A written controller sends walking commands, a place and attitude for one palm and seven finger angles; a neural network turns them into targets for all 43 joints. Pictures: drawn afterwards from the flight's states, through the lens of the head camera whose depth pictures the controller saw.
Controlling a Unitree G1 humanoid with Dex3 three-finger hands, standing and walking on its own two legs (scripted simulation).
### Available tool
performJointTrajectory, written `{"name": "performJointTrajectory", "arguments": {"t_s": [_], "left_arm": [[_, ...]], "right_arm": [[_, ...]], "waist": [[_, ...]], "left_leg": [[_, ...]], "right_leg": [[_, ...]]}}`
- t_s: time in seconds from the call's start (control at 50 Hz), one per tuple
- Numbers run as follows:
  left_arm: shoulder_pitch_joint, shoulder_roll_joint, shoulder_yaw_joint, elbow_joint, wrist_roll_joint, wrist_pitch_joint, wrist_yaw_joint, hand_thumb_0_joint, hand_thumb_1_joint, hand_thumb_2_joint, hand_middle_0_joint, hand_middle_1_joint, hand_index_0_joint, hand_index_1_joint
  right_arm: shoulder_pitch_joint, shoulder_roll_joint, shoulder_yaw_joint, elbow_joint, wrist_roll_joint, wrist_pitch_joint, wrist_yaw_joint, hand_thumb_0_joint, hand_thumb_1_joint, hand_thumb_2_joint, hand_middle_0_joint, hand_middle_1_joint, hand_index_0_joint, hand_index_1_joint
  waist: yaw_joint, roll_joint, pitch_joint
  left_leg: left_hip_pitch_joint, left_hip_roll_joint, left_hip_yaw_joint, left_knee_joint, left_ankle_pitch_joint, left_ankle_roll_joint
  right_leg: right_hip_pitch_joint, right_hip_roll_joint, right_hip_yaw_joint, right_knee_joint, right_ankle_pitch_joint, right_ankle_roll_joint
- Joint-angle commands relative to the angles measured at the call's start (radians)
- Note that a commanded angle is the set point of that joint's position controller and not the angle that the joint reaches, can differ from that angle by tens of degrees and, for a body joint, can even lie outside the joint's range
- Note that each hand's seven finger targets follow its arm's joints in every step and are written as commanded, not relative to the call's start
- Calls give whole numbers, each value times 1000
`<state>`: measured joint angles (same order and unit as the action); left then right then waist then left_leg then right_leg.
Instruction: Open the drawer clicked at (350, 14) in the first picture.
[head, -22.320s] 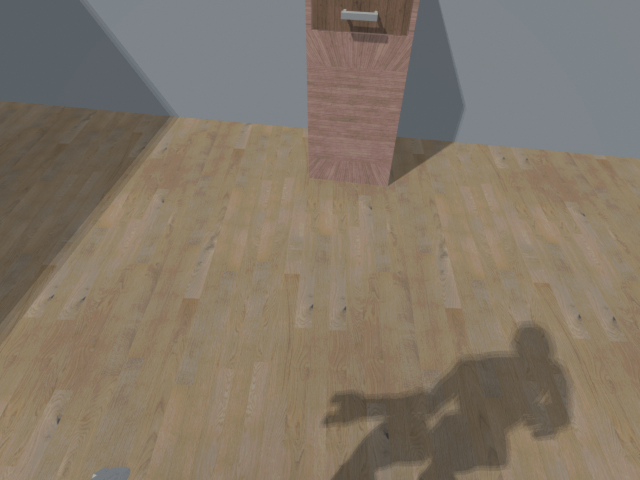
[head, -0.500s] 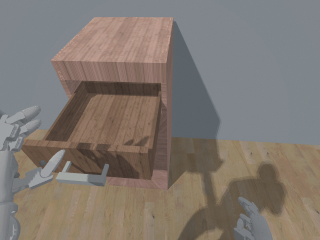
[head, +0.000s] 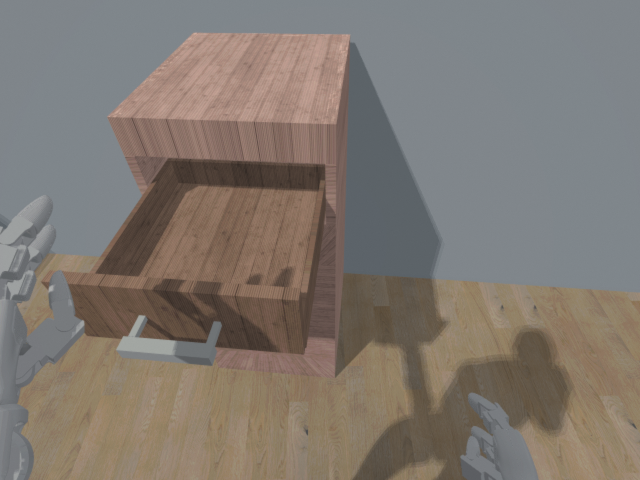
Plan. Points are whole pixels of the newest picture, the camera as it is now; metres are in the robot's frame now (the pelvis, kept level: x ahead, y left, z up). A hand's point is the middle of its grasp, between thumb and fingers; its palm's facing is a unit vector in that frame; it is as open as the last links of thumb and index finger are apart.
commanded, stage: step back with the hand held close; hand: left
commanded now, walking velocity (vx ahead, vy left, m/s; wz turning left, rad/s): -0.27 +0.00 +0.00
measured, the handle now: (172, 338) +0.28 +0.25 +0.01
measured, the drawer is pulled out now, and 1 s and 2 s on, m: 0.30 0.30 0.30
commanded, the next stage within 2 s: stop stepping back and stand still in 1.16 s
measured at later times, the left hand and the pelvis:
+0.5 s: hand (40, 388) +0.13 +0.25 +0.18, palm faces +0.45 -0.77 -0.44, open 7.4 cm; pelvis -0.05 +0.00 -0.02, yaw +1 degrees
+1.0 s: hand out of the picture +0.01 +0.24 +0.19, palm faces +0.46 -0.77 -0.44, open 7.4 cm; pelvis -0.18 +0.00 -0.02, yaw +3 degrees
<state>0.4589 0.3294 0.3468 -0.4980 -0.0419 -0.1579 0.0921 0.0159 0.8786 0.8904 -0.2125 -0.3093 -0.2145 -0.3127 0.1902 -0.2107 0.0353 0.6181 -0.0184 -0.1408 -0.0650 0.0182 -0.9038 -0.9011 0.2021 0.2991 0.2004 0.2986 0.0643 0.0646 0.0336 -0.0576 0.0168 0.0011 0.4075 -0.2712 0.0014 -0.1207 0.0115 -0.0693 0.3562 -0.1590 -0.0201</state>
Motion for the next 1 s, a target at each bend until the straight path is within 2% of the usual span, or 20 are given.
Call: {"name": "performJointTrajectory", "arguments": {"t_s": [0.0,0.1,0.18,0.28,0.34,0.44,0.48,0.5,0.54,0.56,0.64,0.68,0.72,0.74,0.76,0.84,0.88,0.9,0.94,0.98], "left_arm": [[-18,193,152,-210,12,-102,16,0,900,900,-200,-300,-200,-300],[120,180,156,-284,15,-102,47,0,900,900,-200,-300,-200,-300],[164,208,186,-349,13,-95,71,0,900,900,-200,-300,-200,-300],[165,222,203,-402,16,-103,86,0,900,900,-200,-300,-200,-300],[146,207,198,-417,24,-114,93,0,900,900,-200,-300,-200,-300],[114,188,180,-381,33,-135,108,0,900,900,-200,-300,-200,-300],[93,185,159,-362,28,-128,105,0,900,900,-200,-300,-200,-300],[58,218,176,-347,19,-129,95,0,900,900,-200,-300,-200,-300],[65,220,177,-303,6,-118,82,0,900,900,-200,-300,-200,-300],[69,221,186,-285,7,-113,79,0,900,900,-200,-300,-200,-300],[104,213,186,-286,15,-103,70,0,900,900,-200,-300,-200,-300],[111,235,192,-331,13,-109,74,0,900,900,-200,-300,-200,-300],[95,243,187,-399,14,-132,73,0,900,900,-200,-300,-200,-300],[124,247,209,-379,7,-134,75,0,900,900,-200,-300,-200,-300],[114,253,227,-402,8,-134,73,0,900,900,-200,-300,-200,-300],[78,201,195,-375,17,-133,72,0,900,900,-200,-300,-200,-300],[39,208,184,-349,17,-133,70,0,900,900,-200,-300,-200,-300],[47,217,187,-311,18,-132,71,0,900,900,-200,-300,-200,-300],[32,242,185,-322,18,-122,72,0,900,900,-200,-300,-200,-300],[60,239,190,-325,25,-114,72,0,900,900,-200,-300,-200,-300]], "right_arm": [[-129,-119,-59,-191,3,-9,-11,0,-900,-900,200,300,200,300],[-77,-134,-89,-212,-4,29,-24,0,-900,-900,200,300,200,300],[-68,-125,-103,-242,-4,47,-32,0,-900,-900,200,300,200,300],[-58,-130,-107,-249,-10,35,-36,0,-900,-900,200,300,200,300],[-49,-130,-103,-245,-20,9,-37,0,-900,-900,200,300,200,300],[-25,-123,-99,-199,-39,-49,-37,0,-900,-900,200,300,200,300],[-44,-123,-92,-188,-24,-44,-26,0,-900,-900,200,300,200,300],[-58,-123,-88,-195,-1,-33,-14,0,-900,-900,200,300,200,300],[-59,-104,-96,-189,28,-15,-3,0,-900,-900,200,300,200,300],[-80,-92,-93,-193,26,-6,-1,0,-900,-900,200,300,200,300],[-95,-74,-60,-212,21,26,-8,0,-900,-900,200,300,200,300],[-82,-91,-66,-201,16,22,-16,0,-900,-900,200,300,200,300],[-83,-135,-91,-219,16,3,-16,0,-900,-900,200,300,200,300],[-78,-130,-99,-220,22,-6,-14,0,-900,-900,200,300,200,300],[-85,-128,-94,-217,16,-11,-13,0,-900,-900,200,300,200,300],[-73,-132,-102,-210,13,-45,-7,0,-900,-900,200,300,200,300],[-76,-137,-105,-200,19,-51,-8,0,-900,-900,200,300,200,300],[-59,-127,-105,-189,19,-42,-2,0,-900,-900,200,300,200,300],[-58,-104,-116,-181,32,-17,14,0,-900,-900,200,300,200,300],[-85,-76,-94,-195,24,9,20,0,-900,-900,200,300,200,300]], "waist": [[-43,-103,-34],[-59,-69,-213],[-66,-38,-238],[-70,-6,-206],[-67,86,-169],[-72,139,-121],[-89,34,-132],[-96,-52,-151],[-74,-234,-183],[-64,-207,-155],[-71,-202,-116],[-74,-96,-121],[-53,68,-139],[-56,55,-179],[-59,135,-186],[-59,104,-126],[-72,-38,-94],[-85,-112,-132],[-63,-274,-205],[-58,-263,-188]], "left_leg": [[-158,-12,-33,24,62,23],[-172,22,-64,68,277,7],[-224,64,-91,88,455,-14],[-333,94,-132,53,331,-4],[-441,145,-168,-36,208,29],[-412,199,-201,-21,304,83],[-356,136,-147,110,270,40],[-351,72,-90,192,180,9],[-333,-38,-31,506,-147,-14],[-357,-29,-54,597,-202,-8],[-268,4,19,262,-119,4],[-204,10,32,1,0,13],[-286,165,-135,-69,77,73],[-329,178,-127,-59,92,77],[-367,175,-120,-86,94,74],[-526,227,-113,-55,53,99],[-464,139,-69,76,77,55],[-392,65,-15,170,68,15],[-338,-36,3,513,-175,-13],[-366,-4,-39,615,-219,-8]], "right_leg": [[-97,-114,138,-129,-12,-10],[-13,-131,105,26,221,-32],[-13,-121,82,157,323,-34],[-40,-94,82,235,203,-23],[-28,-42,54,343,28,5],[-81,-10,61,325,-197,10],[-93,-86,146,145,73,-23],[-107,-189,279,79,268,-68],[-186,-363,425,-56,219,-167],[-228,-368,426,-72,178,-185],[-216,-243,236,-24,152,-95],[-194,-182,197,14,83,-38],[-154,-58,141,116,-11,30],[-99,-36,119,171,22,34],[-90,-27,109,249,33,30],[-57,-12,98,376,-79,37],[-132,-65,202,205,121,10],[-170,-152,315,95,254,-23],[-239,-334,477,-103,80,-117],[-240,-343,412,-81,100,-155]]}}
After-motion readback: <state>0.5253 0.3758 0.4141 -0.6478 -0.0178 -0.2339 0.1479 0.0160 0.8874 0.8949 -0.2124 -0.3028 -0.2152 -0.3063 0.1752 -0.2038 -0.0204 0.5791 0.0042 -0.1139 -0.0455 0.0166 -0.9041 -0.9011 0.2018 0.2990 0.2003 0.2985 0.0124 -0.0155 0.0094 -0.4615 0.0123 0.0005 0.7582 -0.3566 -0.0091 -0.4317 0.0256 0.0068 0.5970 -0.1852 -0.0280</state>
